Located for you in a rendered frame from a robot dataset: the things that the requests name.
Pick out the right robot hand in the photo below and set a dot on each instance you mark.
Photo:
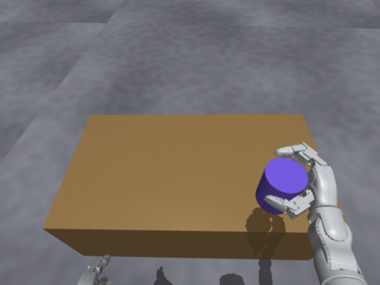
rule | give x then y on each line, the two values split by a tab
320	190

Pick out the left robot hand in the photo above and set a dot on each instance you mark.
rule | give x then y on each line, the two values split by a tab
90	277

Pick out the can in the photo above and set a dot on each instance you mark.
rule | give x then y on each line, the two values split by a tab
283	178

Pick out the right robot arm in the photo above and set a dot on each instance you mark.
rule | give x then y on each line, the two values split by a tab
331	239

